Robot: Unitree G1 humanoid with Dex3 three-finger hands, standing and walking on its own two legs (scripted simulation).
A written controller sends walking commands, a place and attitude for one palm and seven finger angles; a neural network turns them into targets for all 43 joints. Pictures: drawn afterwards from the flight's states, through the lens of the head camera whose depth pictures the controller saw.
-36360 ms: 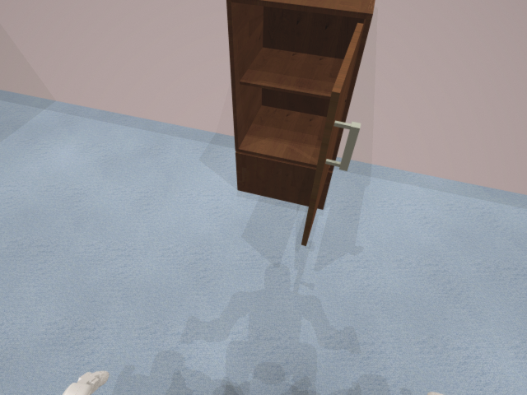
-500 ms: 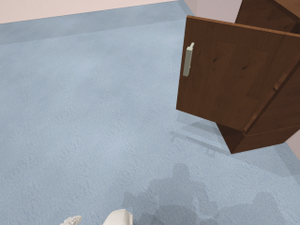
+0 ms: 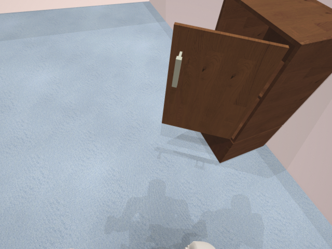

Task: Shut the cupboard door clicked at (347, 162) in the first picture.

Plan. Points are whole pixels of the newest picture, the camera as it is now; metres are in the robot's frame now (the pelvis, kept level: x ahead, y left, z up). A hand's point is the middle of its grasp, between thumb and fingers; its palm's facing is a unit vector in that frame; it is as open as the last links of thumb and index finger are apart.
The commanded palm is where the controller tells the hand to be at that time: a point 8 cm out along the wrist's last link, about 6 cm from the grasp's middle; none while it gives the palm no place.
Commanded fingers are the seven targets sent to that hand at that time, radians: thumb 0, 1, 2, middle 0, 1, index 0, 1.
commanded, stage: turn to face it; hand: left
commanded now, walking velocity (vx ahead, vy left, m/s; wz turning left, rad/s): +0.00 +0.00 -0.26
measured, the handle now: (177, 69) +0.78 +0.00 -0.06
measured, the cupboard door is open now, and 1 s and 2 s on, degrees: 54 54 54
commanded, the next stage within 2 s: take the last steps up to it in 0.04 s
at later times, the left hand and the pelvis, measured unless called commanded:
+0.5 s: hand out of the picture +0.08 +0.14 -0.18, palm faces -0.06 -0.98 -0.18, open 7.4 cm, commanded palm none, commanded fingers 0.00 0.90 0.90 -0.20 -0.30 -0.20 -0.30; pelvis +0.04 -0.04 +0.00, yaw -5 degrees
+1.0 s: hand (141, 185) +0.32 +0.09 -0.17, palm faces -0.16 -0.97 -0.20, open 7.4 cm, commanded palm none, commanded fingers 0.00 0.90 0.90 -0.20 -0.30 -0.20 -0.30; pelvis +0.20 -0.08 -0.01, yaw -9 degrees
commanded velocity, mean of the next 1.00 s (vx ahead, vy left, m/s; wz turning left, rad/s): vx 0.25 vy -0.03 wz -0.08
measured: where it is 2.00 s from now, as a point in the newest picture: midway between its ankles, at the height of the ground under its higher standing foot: (186, 235)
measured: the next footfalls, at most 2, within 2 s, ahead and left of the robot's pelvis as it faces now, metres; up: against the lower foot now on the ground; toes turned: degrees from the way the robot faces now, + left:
right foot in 0.22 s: +0.01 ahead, -0.15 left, +0.00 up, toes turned -7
left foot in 0.58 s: +0.17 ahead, +0.07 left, +0.00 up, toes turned +2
